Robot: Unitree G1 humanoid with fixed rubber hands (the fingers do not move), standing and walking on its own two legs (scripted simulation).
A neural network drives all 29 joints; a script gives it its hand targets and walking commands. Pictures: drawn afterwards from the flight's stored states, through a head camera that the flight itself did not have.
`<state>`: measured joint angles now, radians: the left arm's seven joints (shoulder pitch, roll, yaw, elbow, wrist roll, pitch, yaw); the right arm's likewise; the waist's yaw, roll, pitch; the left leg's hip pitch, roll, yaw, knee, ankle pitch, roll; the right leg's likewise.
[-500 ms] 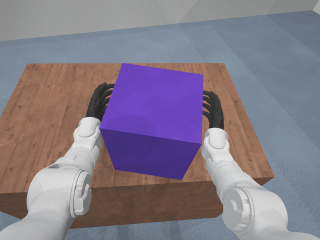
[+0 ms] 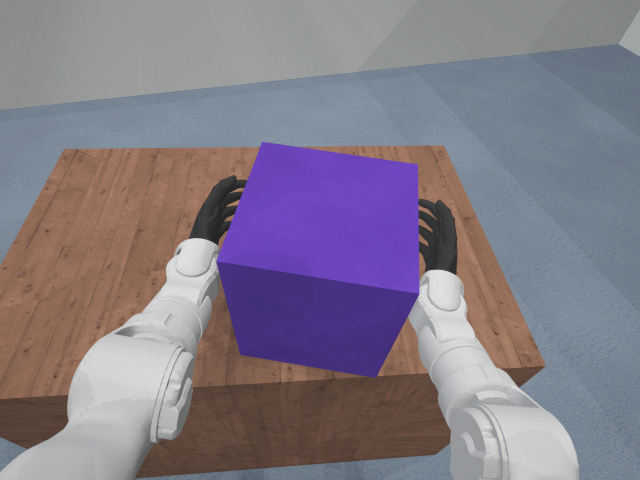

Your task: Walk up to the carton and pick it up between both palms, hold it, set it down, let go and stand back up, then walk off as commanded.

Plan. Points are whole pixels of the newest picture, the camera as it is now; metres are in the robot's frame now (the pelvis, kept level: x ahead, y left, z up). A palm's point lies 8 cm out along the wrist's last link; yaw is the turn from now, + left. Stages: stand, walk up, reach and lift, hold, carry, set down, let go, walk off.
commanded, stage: reach and lift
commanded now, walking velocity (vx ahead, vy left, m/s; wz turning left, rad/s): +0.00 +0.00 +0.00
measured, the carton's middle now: (322, 266) +0.43 +0.01 +0.02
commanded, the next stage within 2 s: none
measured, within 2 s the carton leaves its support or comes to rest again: neither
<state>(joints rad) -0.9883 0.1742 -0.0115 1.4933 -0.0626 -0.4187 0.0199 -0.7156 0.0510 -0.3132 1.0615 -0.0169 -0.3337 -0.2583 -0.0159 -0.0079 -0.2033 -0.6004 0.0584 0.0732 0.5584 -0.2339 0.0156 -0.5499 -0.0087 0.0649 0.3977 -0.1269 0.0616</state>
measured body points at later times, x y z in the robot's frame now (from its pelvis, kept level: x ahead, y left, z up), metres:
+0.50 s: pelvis -0.02 -0.02 +0.01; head -0.06 +0.00 +0.46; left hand +0.40 +0.16 +0.19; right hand +0.39 -0.15 +0.15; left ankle +0.01 +0.10 -0.73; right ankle +0.03 -0.17 -0.73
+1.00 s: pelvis -0.02 -0.02 +0.01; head -0.08 -0.01 +0.46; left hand +0.39 +0.15 +0.21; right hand +0.39 -0.15 +0.19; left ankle +0.01 +0.10 -0.73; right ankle +0.03 -0.17 -0.73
